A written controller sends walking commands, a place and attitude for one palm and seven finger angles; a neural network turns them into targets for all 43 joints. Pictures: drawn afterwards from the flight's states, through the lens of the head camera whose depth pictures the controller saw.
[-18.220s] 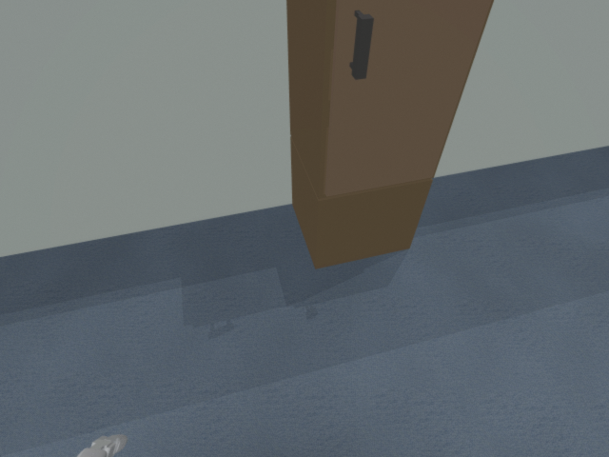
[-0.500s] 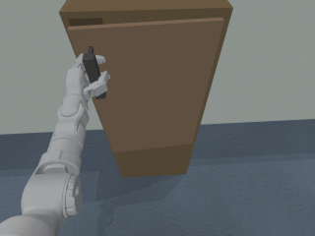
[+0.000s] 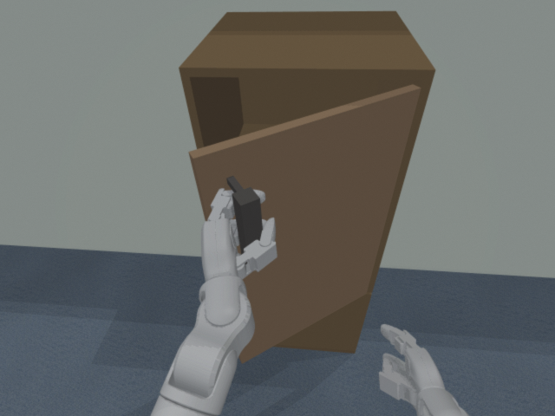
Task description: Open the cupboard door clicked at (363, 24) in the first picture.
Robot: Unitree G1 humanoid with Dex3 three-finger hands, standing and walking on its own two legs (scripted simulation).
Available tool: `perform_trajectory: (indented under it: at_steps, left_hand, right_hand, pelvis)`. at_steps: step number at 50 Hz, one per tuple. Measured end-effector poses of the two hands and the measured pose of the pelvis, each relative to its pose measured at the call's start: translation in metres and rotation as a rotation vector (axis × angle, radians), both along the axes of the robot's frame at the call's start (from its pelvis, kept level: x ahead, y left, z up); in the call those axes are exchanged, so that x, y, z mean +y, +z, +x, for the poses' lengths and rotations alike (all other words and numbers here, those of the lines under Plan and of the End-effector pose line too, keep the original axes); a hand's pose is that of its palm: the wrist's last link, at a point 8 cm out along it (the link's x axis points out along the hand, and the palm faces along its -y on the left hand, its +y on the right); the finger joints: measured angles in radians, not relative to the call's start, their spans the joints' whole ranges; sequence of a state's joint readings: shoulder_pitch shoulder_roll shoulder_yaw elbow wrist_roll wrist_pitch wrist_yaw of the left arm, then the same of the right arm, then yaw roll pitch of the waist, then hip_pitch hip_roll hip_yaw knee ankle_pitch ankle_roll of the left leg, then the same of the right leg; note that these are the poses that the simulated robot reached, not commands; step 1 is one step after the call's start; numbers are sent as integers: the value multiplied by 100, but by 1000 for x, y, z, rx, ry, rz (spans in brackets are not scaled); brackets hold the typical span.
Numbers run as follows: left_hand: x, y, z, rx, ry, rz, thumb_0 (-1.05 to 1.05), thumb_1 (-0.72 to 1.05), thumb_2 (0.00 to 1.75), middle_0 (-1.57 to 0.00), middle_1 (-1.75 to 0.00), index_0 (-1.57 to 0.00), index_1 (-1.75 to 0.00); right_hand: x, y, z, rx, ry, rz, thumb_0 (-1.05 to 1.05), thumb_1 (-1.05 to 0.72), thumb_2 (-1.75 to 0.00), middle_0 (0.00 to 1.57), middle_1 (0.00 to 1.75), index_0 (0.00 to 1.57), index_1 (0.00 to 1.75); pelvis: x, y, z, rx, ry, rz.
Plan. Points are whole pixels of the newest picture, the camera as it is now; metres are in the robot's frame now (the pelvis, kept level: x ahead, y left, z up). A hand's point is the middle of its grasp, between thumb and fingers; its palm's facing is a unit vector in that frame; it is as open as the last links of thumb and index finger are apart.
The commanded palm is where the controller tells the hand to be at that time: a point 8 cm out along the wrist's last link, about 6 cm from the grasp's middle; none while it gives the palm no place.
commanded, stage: pull the door open along its arc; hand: left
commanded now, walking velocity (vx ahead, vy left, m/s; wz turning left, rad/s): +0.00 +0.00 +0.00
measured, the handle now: (243, 222) +0.34 +0.08 +0.14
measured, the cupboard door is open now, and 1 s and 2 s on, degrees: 35 36 37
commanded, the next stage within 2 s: open thumb and fingers to let go in 0.18 s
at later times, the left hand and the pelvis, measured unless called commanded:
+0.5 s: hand (270, 246) +0.30 +0.03 +0.15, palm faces +0.39 -0.92 +0.00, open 7.1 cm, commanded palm +0.24 +0.07 +0.14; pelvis -0.01 -0.04 +0.00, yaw +2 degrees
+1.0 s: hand (258, 252) +0.28 +0.05 +0.15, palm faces +0.29 -0.96 +0.01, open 14.6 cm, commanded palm +0.24 +0.07 +0.14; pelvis -0.01 -0.01 +0.00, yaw +2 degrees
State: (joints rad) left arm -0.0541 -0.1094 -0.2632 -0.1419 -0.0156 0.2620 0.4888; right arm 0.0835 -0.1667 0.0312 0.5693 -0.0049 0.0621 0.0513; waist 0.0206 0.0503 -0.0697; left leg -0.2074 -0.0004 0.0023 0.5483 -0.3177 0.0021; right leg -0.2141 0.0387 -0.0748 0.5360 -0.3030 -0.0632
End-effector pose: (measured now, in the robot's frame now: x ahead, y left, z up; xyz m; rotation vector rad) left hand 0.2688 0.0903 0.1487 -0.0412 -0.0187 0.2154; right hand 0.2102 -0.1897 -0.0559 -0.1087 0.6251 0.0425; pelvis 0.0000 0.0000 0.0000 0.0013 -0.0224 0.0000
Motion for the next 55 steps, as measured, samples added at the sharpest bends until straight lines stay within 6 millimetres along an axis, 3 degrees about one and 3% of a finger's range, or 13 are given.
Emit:
perform_trajectory:
  at_steps: [5,11,22,31,42,55]
  left_hand:
    - [-15,1,-16,13,-8,44,1,62,69,-36,-135,-36,-133]
    - [-26,3,-27,31,-19,51,1,61,68,-35,-133,-36,-133]
    - [-18,1,-15,30,163,38,1,57,75,-37,-132,-36,-132]
    - [-13,-2,-15,8,161,40,1,24,61,-35,-128,-34,-127]
    - [-3,-1,-19,-8,126,35,0,-34,36,-30,-117,-30,-116]
    - [3,-1,-18,-8,42,45,-1,-49,30,-25,-69,-23,-67]
  right_hand:
    - [3,2,8,6,36,38,1,-90,-90,20,30,20,30]
    - [-8,-11,0,68,41,54,1,-90,-90,20,30,20,30]
    - [-41,-37,-30,184,14,-26,2,-91,-90,19,30,20,30]
    - [-50,-37,-39,186,-28,-41,2,-91,-90,19,30,20,30]
    - [-32,-26,-26,130,-22,-40,2,-91,-90,19,30,20,30]
    - [8,-18,-21,99,15,-18,1,-90,-90,19,30,20,30]
  pelvis:
    - [-9,-1,0,-17,6,-2]
    - [-20,-2,1,-24,14,2]
    - [-36,-1,-9,-20,39,14]
    - [-37,1,-8,-20,34,17]
    - [-23,1,-6,-33,31,6]
    - [5,-1,-11,-38,21,-8]
